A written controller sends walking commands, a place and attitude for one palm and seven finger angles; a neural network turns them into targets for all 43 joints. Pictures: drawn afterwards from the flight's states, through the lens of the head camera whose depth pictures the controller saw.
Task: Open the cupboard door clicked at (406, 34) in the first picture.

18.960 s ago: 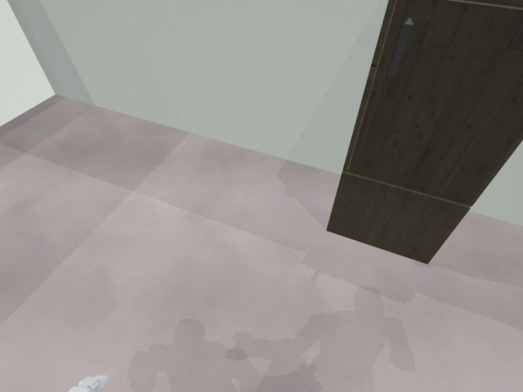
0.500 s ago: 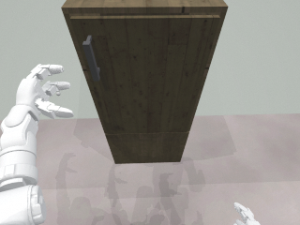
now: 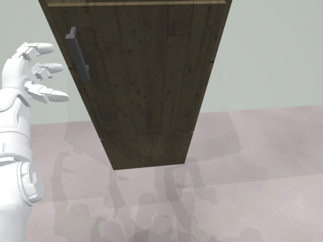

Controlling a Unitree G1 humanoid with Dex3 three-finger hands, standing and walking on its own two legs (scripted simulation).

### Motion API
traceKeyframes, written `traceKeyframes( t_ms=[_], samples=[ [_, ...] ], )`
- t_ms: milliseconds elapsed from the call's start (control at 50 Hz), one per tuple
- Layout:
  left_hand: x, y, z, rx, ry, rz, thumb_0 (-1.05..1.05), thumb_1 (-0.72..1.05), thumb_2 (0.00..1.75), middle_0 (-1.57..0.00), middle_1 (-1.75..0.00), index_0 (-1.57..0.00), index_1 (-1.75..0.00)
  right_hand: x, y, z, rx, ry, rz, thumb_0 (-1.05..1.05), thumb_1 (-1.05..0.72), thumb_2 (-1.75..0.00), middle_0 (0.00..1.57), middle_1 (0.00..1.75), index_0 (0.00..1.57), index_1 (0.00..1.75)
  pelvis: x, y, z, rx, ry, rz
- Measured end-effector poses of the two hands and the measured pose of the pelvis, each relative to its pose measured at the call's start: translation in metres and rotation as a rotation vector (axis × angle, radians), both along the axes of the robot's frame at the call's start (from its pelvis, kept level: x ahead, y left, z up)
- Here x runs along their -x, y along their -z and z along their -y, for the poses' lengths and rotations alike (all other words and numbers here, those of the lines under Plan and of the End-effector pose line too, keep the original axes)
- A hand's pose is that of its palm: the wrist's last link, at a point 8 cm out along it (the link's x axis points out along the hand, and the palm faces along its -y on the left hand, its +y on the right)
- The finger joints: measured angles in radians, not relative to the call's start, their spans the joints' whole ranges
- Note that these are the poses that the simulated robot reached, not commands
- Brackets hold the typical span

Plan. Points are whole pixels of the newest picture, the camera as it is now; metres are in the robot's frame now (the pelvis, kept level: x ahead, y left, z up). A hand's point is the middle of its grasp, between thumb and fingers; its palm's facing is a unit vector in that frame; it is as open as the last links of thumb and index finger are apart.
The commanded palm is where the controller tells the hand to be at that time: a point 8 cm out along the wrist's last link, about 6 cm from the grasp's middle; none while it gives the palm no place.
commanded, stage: move the hooked fingers beside the handle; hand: left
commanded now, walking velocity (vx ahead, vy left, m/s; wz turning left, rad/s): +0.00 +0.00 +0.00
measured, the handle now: (79, 55) +0.56 +0.22 +0.14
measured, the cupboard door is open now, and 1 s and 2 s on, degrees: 0 0 0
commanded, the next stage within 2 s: slide the fingers in behind the handle in 1.08 s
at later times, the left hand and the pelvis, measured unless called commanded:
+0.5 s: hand (56, 66) +0.51 +0.26 +0.15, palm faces +0.05 -1.00 +0.01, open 14.0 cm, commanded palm +0.48 +0.32 +0.14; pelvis +0.01 +0.01 -0.01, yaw -2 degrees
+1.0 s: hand (56, 68) +0.50 +0.26 +0.14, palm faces +0.08 -1.00 +0.01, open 14.0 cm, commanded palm +0.48 +0.31 +0.14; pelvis +0.02 +0.01 -0.01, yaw -1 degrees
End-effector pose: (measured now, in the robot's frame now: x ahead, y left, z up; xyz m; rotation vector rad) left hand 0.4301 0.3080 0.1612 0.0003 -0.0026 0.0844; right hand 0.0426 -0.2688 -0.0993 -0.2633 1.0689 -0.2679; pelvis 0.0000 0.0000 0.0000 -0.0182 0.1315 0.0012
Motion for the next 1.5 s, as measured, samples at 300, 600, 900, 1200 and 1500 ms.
traceKeyframes(
  t_ms=[300,600,900,1200,1500],
  samples=[
    [-0.041,0.001,-0.007,-0.015,0.01,-0.009,-0.02,-0.5,0.3,-0.3,-1.2,-0.3,-1.2,0.046,0.0,0.006,0.036,0.075,-0.155,0.01,-0.9,-0.89,0.2,0.3,0.2,0.3,0.0,0.005,-0.002,0.01,0.012,-0.079],
    [-0.05,0.017,-0.012,0.008,0.009,-0.014,-0.02,-0.5,0.3,-0.3,-1.2,-0.3,-1.2,0.044,0.0,-0.011,0.005,0.101,-0.197,0.01,-0.9,-0.89,0.2,0.3,0.2,0.3,-0.014,0.006,-0.011,0.016,0.031,-0.099],
    [-0.048,0.018,-0.008,0.015,0.025,-0.039,-0.02,-0.5,0.3,-0.3,-1.2,-0.3,-1.2,-0.001,0.004,-0.015,-0.004,0.037,-0.111,0.01,-0.9,-0.89,0.2,0.3,0.2,0.3,-0.018,0.007,-0.014,0.021,0.012,-0.092],
    [-0.052,0.012,-0.007,0.001,0.015,-0.015,-0.02,-0.5,0.3,-0.3,-1.2,-0.3,-1.2,0.021,0.004,-0.007,0.006,0.067,-0.164,0.01,-0.9,-0.89,0.2,0.3,0.2,0.3,-0.016,0.007,-0.008,0.02,0.015,-0.099],
    [-0.049,0.018,0.014,0.016,0.019,-0.018,-0.02,-0.5,0.3,-0.3,-1.2,-0.3,-1.2,0.027,0.005,-0.005,-0.004,0.071,-0.155,0.01,-0.9,-0.89,0.2,0.3,0.2,0.3,-0.011,0.007,-0.005,0.017,0.014,-0.086]
  ],
)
